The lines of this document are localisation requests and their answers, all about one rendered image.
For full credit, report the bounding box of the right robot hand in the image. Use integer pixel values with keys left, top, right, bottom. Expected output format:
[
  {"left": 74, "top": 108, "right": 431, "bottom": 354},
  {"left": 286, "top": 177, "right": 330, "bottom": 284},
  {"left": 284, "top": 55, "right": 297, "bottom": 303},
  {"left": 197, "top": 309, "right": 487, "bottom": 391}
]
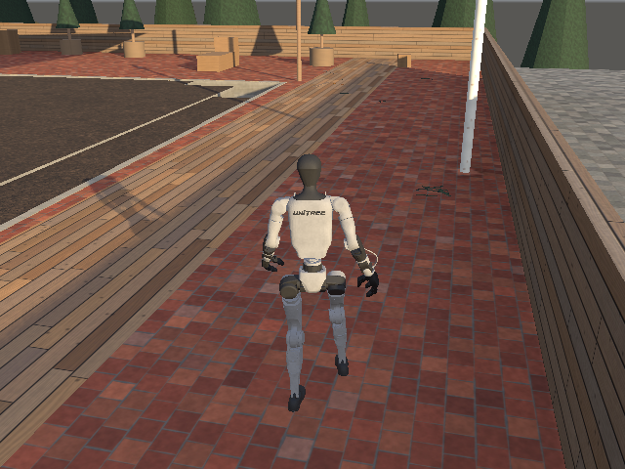
[{"left": 357, "top": 272, "right": 379, "bottom": 297}]

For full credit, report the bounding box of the left robot hand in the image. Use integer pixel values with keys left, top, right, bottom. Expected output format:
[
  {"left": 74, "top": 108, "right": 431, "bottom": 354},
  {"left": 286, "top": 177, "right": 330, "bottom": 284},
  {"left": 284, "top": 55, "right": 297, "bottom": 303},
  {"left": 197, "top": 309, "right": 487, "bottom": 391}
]
[{"left": 262, "top": 256, "right": 284, "bottom": 272}]

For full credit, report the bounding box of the right robot forearm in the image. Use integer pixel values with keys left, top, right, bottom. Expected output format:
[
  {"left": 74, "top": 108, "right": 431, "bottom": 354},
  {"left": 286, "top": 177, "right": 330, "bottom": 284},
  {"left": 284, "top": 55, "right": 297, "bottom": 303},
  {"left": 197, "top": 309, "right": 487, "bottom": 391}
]
[{"left": 351, "top": 235, "right": 375, "bottom": 277}]

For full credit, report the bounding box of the robot left upper arm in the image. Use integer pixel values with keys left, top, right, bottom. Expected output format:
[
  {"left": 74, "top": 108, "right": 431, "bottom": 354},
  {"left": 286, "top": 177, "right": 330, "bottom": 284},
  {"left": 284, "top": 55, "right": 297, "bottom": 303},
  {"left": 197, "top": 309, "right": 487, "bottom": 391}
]
[{"left": 265, "top": 196, "right": 290, "bottom": 248}]

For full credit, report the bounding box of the robot shin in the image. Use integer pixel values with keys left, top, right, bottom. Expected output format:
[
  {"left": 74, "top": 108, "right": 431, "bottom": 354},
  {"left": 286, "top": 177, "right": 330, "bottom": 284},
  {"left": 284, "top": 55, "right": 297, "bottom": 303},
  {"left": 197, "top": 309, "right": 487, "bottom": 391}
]
[
  {"left": 286, "top": 330, "right": 303, "bottom": 398},
  {"left": 332, "top": 307, "right": 347, "bottom": 363}
]

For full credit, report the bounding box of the robot right shin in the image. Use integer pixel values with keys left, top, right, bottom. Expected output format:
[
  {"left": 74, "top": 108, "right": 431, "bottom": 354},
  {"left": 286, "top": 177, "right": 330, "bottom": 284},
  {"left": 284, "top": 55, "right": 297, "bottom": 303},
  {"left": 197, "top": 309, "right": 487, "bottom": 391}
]
[{"left": 332, "top": 307, "right": 347, "bottom": 363}]

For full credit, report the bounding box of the robot left shin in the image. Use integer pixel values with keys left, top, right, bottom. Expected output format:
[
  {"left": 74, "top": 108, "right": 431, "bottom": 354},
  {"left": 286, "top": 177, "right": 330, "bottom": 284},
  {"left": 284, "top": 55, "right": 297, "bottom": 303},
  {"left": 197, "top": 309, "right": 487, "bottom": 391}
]
[{"left": 286, "top": 330, "right": 303, "bottom": 398}]

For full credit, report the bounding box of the left robot forearm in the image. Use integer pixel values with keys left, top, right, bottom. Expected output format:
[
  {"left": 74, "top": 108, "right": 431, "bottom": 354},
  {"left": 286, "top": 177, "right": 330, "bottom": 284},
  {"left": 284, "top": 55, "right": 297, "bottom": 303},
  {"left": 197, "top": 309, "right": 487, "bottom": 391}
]
[{"left": 262, "top": 234, "right": 275, "bottom": 262}]

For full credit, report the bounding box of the robot right upper arm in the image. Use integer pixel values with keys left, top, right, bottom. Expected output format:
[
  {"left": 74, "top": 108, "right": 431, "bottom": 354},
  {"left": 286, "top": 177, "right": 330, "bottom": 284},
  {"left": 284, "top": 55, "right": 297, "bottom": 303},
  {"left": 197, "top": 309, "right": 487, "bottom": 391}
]
[{"left": 330, "top": 195, "right": 359, "bottom": 251}]

